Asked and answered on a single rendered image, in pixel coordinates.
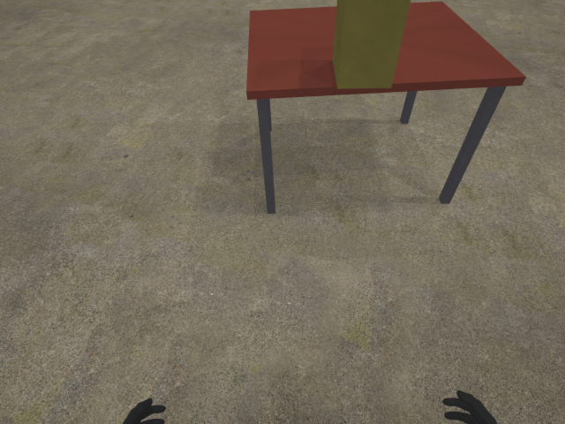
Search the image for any carton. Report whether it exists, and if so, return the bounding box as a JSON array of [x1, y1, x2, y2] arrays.
[[333, 0, 411, 89]]

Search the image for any robot right hand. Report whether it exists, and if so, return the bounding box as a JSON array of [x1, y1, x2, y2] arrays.
[[442, 390, 497, 424]]

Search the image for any table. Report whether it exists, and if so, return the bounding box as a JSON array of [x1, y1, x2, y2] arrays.
[[246, 2, 526, 214]]

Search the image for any robot left hand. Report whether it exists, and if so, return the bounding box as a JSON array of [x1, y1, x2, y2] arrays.
[[123, 398, 166, 424]]

